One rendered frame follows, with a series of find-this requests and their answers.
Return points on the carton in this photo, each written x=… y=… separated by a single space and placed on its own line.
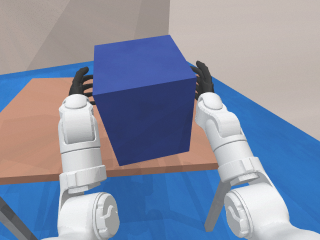
x=144 y=90

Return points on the robot left upper arm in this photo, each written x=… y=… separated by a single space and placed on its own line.
x=88 y=217

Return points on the right robot hand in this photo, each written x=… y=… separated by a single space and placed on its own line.
x=204 y=80

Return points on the left robot hand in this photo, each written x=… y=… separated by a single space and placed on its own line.
x=78 y=87

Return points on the table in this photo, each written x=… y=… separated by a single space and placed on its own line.
x=30 y=148

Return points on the robot right upper arm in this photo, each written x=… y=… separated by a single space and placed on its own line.
x=257 y=212

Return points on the robot left forearm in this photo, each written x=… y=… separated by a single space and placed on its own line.
x=79 y=143

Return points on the robot right forearm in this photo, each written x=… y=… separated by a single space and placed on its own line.
x=237 y=164

